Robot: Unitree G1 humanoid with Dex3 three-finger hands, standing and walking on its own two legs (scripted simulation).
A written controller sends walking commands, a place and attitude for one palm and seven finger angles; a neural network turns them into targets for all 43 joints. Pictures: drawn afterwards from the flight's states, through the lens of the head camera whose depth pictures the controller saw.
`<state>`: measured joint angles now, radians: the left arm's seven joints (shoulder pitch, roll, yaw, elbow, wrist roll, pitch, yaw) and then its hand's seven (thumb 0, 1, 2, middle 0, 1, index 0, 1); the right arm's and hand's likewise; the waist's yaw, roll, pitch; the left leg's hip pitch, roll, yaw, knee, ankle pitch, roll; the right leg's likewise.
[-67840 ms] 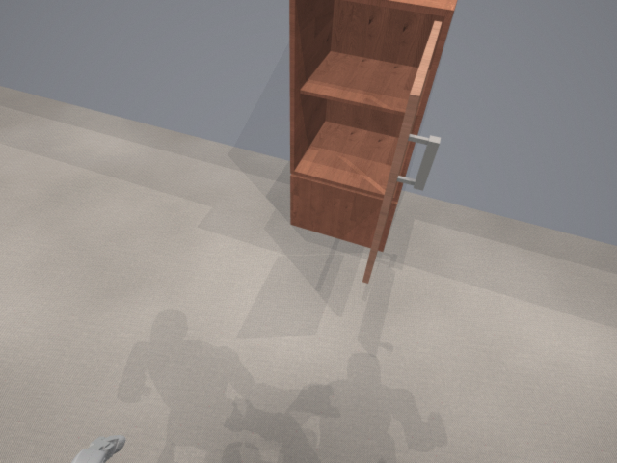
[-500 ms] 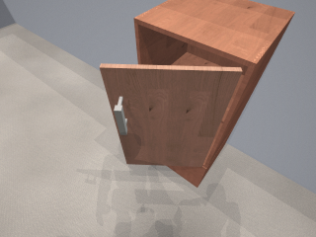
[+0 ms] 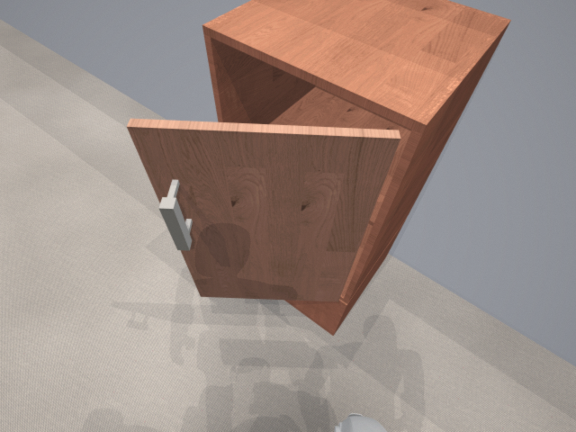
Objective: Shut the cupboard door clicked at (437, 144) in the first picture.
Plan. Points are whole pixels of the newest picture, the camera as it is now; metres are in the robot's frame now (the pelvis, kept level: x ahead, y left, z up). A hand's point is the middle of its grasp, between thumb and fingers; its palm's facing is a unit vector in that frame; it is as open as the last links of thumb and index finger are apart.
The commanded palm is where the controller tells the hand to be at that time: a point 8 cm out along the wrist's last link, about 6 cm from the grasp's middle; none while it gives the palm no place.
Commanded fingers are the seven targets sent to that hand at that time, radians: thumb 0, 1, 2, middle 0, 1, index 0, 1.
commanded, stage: come to a stop and stand still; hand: left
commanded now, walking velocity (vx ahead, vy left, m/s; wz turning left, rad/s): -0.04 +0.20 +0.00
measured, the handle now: (179, 216) +0.44 +0.21 -0.03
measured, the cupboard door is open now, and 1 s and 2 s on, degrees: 36 36 36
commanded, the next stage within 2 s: look again from close up in 1.10 s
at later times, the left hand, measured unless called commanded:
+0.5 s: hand out of the picture +0.00 +0.18 -0.19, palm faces +0.09 -0.96 -0.25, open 7.3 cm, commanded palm none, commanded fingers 0.00 0.90 0.90 -0.20 -0.30 -0.20 -0.30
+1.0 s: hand out of the picture -0.06 +0.15 -0.18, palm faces +0.04 -0.98 -0.17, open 7.3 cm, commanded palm none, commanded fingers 0.00 0.90 0.90 -0.20 -0.30 -0.20 -0.30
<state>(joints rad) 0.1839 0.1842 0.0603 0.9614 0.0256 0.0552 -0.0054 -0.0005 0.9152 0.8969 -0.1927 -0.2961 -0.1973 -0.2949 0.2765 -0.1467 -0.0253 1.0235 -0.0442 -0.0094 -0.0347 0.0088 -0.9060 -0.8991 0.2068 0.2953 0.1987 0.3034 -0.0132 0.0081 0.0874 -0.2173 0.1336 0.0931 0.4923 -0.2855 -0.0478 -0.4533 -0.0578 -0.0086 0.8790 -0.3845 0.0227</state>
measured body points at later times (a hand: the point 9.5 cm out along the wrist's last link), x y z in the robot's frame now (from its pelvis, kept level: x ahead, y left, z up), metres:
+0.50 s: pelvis -0.03 -0.02 -0.01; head +0.00 -0.01 +0.43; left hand +0.00 +0.23 -0.17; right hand +0.08 -0.27 -0.15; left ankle -0.02 +0.09 -0.74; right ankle +0.03 -0.17 -0.74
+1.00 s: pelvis -0.06 -0.01 +0.00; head -0.05 -0.01 +0.45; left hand -0.06 +0.21 -0.16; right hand -0.04 -0.23 -0.16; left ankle -0.02 +0.09 -0.74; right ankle -0.07 -0.10 -0.74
